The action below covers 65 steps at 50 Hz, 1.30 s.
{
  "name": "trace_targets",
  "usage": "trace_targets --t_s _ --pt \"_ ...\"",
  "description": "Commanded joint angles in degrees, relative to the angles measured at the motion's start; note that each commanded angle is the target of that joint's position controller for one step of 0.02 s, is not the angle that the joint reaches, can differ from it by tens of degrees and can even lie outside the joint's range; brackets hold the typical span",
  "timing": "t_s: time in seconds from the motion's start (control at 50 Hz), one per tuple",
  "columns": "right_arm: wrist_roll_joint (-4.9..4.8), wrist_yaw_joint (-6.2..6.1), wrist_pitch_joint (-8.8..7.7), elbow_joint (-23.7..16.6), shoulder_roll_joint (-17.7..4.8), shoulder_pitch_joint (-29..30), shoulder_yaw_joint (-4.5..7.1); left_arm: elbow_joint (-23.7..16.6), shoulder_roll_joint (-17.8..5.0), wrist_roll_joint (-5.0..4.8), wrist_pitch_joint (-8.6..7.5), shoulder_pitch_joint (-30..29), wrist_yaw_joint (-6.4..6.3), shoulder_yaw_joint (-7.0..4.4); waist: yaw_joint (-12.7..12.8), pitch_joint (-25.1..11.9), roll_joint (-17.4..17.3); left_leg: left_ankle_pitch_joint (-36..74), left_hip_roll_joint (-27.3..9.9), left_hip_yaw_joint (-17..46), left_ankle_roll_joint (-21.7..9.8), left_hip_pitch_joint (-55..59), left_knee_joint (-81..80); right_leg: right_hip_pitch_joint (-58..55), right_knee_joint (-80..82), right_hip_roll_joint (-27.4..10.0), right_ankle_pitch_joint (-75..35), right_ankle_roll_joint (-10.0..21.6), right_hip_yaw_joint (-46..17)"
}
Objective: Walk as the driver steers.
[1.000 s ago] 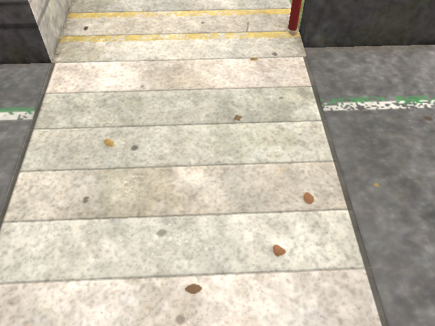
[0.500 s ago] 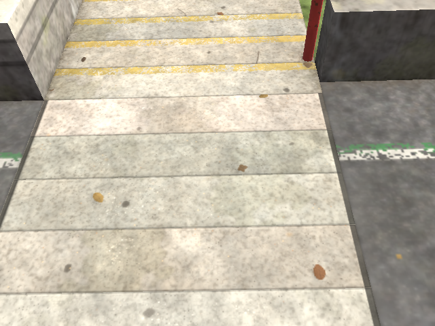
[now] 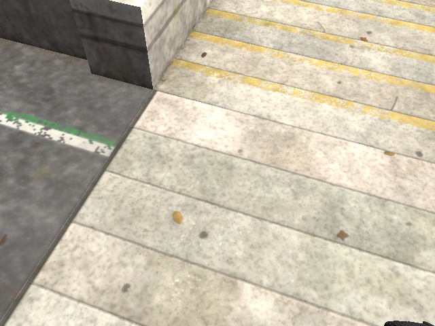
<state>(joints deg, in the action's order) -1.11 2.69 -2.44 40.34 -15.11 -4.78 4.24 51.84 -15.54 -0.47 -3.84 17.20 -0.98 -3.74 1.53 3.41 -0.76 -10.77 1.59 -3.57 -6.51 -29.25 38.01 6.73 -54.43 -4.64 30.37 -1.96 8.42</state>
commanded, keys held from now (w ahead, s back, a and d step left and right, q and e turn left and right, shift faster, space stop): q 0.04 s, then no key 0.18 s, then e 0.62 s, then no key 0.16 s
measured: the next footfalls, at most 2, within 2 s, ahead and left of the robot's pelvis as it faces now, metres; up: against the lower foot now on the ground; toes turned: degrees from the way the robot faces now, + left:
right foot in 0.44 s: +0.32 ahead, -0.11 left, +0.00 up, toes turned +3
left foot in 0.82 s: +0.28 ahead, +0.13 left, +0.00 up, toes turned -13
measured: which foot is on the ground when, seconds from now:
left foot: down 0.00-0.48, up 0.50-0.80, down 0.82-1.00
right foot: up 0.00-0.42, down 0.44-0.84, up 0.86-1.00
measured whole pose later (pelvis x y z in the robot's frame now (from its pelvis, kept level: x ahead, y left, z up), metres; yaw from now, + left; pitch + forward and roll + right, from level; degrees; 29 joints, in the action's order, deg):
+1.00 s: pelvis +0.22 +0.03 +0.03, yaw -13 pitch +2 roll -1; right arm 0.9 -1.8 -0.6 42.5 -14.1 -13.2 3.5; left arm 38.7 -19.1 -0.4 2.4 11.0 -2.1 -5.8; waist -1.4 -0.1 2.8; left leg -13.4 -0.7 0.6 -1.1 -15.5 26.4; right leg 32.6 -64.4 5.6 23.2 -3.4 -8.3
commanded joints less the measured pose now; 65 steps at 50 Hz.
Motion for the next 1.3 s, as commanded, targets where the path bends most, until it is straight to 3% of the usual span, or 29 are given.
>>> trace_targets --t_s 0.02,0.06,0.12,0.2,0.28,0.36,0.42,0.44,0.46,0.48,0.5,0.54,0.56,0.62,0.74,0.8,0.82,0.84,0.86,0.88,0.92,0.94,1.06,1.12,1.16,1.18,1.22,1.26,1.3 --pt "1.22 -0.62 -1.29 -1.03 -11.69 -15.21 3.32 -9.81 -7.75 -2.22 -4.81 -6.61 0.96 -0.84 -7.39 -16.32 -4.21 18.6 -19.94 38.22 -15.81 44.66 -18.83 38.97 -27.17 3.27 -0.62 2.0 -13.42" --pt "0.16 -0.83 -1.28 -2.45 -7.45 -7.42 2.19 -8.38 -7.94 0.21 -4.12 -5.37 -0.13 -1.28 -2.27 -9.1 1.87 30.95 -14.75 23.53 -11.19 28.19 -18.17 32.9 -18.52 -1.11 -7.26 1.52 -12.3" --pt "1.18 -1.43 -1.43 -3.09 -7.15 -5.54 1.74 -8.14 -6.34 0.82 -1.27 -1.91 -0.3 -1.44 0.91 -8.87 -0.08 42.62 -11.98 16.58 -10.08 18.33 -20.22 25.43 -12.7 -1.58 -11.44 0.01 -11.24" --pt "0.89 -2.88 -0.91 -1.44 -7.97 -7.61 1.63 -9.57 -4.21 1.2 -0.18 -5.52 -0.68 -0.6 -0.1 -9.64 -2.7 46.56 -9.06 10.87 -7.62 18.39 -19.76 26.29 -0.28 0.11 -21.12 -1.26 -9.97" --pt "1.28 -3.92 0.02 0.16 -6.32 -8.14 0.55 -9.71 -3.35 0.5 -0.67 -9.91 0.79 0.18 -2.92 -10.38 -4.06 39.36 -8.82 8.15 -4.09 21.35 -19.75 22.24 14.2 0.53 -33.83 -0.51 -9.49" --pt "2.32 -3.65 -0.18 2.37 -7.07 -7.65 0.36 -10.78 -5.31 0.35 -0.94 -11.88 1.8 -0.36 -3.53 -7.38 -4.47 37.08 -12.27 9.6 -4.82 24.59 -17.37 22.45 18.22 1.42 -27.71 1.82 -9.66" --pt "0.9 -4.64 1.1 2.62 -8.48 -6.5 0.91 -11.86 -6.68 0.52 -1.06 -10.22 2.67 -0.98 -1.85 -6.46 -4.17 38.36 -13.04 9.98 -3.77 27.63 -9.66 22.18 23.58 3.27 -23.24 4.54 -7.93" --pt "0.67 -5.11 1.43 2.54 -8.61 -7.2 1.01 -11.48 -8.07 0.83 -1.09 -7.34 2.71 -1.54 -0.62 -8.03 -2.25 38.57 -10.74 8.63 -1.56 26.46 -4.68 16.39 27.61 3.27 -33.96 6.3 -9.04" --pt "1.72 -5.44 1.12 1.21 -8.1 -7.98 0.91 -11.34 -11.63 1.26 -1.02 -3.93 2.38 -2.55 -0.79 -12.29 3.43 30.17 -5.32 5.32 1.72 20.95 5.04 6.68 26.3 -1.51 -55.94 10.09 -16.81" --pt "2.28 -5.4 0.65 -0.01 -6.26 -9.6 0.42 -11.68 -14.51 1.82 -0.47 -1.72 1.87 -3.31 -1.34 -15.84 12.74 5.53 3.65 1.47 6.68 6.0 20.98 -4.76 27.56 -11.9 -70.56 20.56 -31.15" --pt "2.82 -4.67 0.65 -0.83 -6.11 -6.2 -0.02 -11.08 -10.31 1.75 0.21 2.53 1.42 -2.22 2.14 -19.9 15.93 -26.48 6.24 6.76 7.65 -2.97 30.88 -10.77 31.96 -16.28 -70.41 24.79 -40.52" --pt "0.82 -4.03 2.1 -0.09 -6.08 -6.07 0.23 -13.43 -8.48 0.57 1.16 -4.24 0.92 -1.8 -0.48 -15.03 5.5 -23.3 1.02 10.37 7.98 -5.72 35.78 -3.13 32.58 -12.12 -48.93 19.35 -33.63" --pt "1.09 -4.27 2.88 -0.25 -6.18 -5.12 0.43 -14.33 -8.42 -0.09 1.98 -6.94 0.69 -1.75 -1.31 -11.12 2.76 -20.46 -0.17 9.59 8.35 -5.68 31.52 2.88 34.59 -9.98 -40.83 17.27 -30.77" --pt "1.34 -4.87 3.66 -0.62 -3.86 -4.95 0.12 -15.73 -9.45 0.46 3.87 -9.01 0.02 -2.38 -2.49 -9.08 7.86 -14.35 0.86 6.36 9.62 1.17 17.88 11.13 37.27 -3.8 -28.63 14.48 -26.86" --pt "0.77 -4.69 2.35 -0.89 -4.8 -4.86 0.42 -16.96 -10.46 0.09 4.75 -7.55 -1.1 -3.32 -0.75 -12.1 11.19 -9.51 1.59 7.56 9.61 7.2 2.52 9.43 36.49 -3.83 -20.12 13.66 -32.1" --pt "0.52 -3.93 1.36 0.22 -5.15 -8.79 1.06 -17.87 -10.08 -0.65 5.7 -8.89 -1.45 -3.28 -2.98 -10.99 11.14 -3.29 1.83 5.91 7.36 14.52 -11.17 12.04 34.15 -1.54 -16.66 10.88 -33.14" --pt "0.97 -3.96 1.24 0.6 -7.17 -10.79 1.8 -17.96 -8.81 -0.72 5.91 -7.86 -1.59 -2.96 -3.28 -10.9 8.84 -2.16 -2.56 8.62 5.54 19.87 -15.4 16.22 30.87 0.85 -12.16 8.4 -31.4" --pt "2.58 -4.33 1.53 0.07 -12.29 -11.5 2.98 -19.04 -5.59 -0.44 5.83 -7.57 -1.41 -2.15 -2.26 -9.77 -3.48 -3.68 -15.55 21.99 -0.03 24.52 -19.96 26.46 18.44 7.21 -2.98 4.98 -23.46" --pt "4.7 -3.96 1.47 -0.48 -13.92 -9.34 3.32 -21.0 -6.67 -0.16 4.8 -8.59 -1.09 -2.58 -1.37 -7.35 -16.93 3.27 -24.72 35.7 -8.16 18.71 -24.16 32.13 4.75 11.72 4.52 2.62 -16.4" --pt "4.63 -4.21 0.88 -2.57 -10.33 -5.68 2.26 -19.23 -10.28 0.42 4.41 -6.56 -0.91 -3.73 -0.49 -7.21 -11.35 6.27 -24.04 33.29 -9.49 17.0 -23.51 30.4 -5.69 9.21 2.16 1.4 -19.51" --pt "2.38 -4.47 0.58 -3.62 -6.87 -0.98 1.25 -15.44 -9.53 0.29 5.4 -2.37 -1.21 -4.02 1.56 -6.54 -5.38 9.01 -16.7 21.74 -4.4 17.14 -20.36 29.59 -12.66 9.47 -4.07 -0.24 -18.59" --pt "1.56 -4.49 0.61 -3.34 -6.22 -1.26 0.87 -15.1 -8.14 0.5 5.82 -2.1 -1.33 -3.58 0.87 -5.84 -5.3 12.58 -15.96 19.6 -4.39 17.53 -19.73 30.18 -15.51 9.61 -5.9 -1.2 -18.51" --pt "1.63 -5.03 1.62 -1.32 -6.39 -6.05 0.48 -18.01 -2.39 0.16 5.62 -8.81 -0.68 -0.66 -2.64 -7.45 -9.59 18.6 -13.35 12.42 -5.16 22.59 -17.52 21.28 5.58 5.32 -6.98 -3.67 -12.51" --pt "1.04 -4.56 2.18 -0.59 -8.93 -7.87 1.08 -17.91 -3.87 -0.34 5.53 -8.81 -0.19 -0.85 -3.78 -7.23 -11.22 20.2 -14.32 13.69 -5.97 21.4 -16.1 13.37 17.76 5.66 -7.43 -2.9 -8.36" --pt "-0.06 -4.36 2.25 0.2 -8.04 -8.09 0.62 -16.17 -3.84 -0.13 5.31 -5.79 0.01 -0.92 -1.74 -5.99 -9.36 20.24 -13.17 13.17 -3.84 19.55 -13.97 6.26 33.96 6.13 -20.39 -0.39 -7.63" --pt "0.0 -4.23 1.71 0.98 -7.29 -10.18 0.3 -16.26 -5.28 0.41 5.26 -5.41 -0.17 -1.05 -2.02 -6.63 -7.67 17.45 -12.42 12.99 -0.98 16.67 -13.4 0.53 36.45 4.17 -26.42 1.39 -10.86" --pt "2.52 -3.22 -0.2 0.41 -2.55 -12.63 -1.18 -16.01 -9.52 1.37 5.54 -6.39 -0.68 -1.64 -6.28 -10.42 10.08 -1.29 -4.88 4.65 6.21 11.45 -10.21 -4.07 29.42 -5.66 -43.26 7.57 -19.35" --pt "2.74 -3.27 -0.16 0.52 -5.2 -6.42 -0.76 -16.42 -3.33 1.63 4.87 -8.23 0.38 -0.29 -2.73 -8.35 7.17 0.03 -4.45 3.85 8.91 15.52 -10.31 2.08 30.58 -2.48 -29.23 7.41 -18.23" --pt "2.29 -3.65 0.68 1.06 -5.31 -5.93 -0.58 -16.15 -4.24 1.64 4.13 -8.09 0.64 -0.37 -2.24 -5.51 6.41 2.42 -4.24 3.57 8.59 15.91 -9.73 5.22 30.78 -0.73 -26.02 5.78 -17.09"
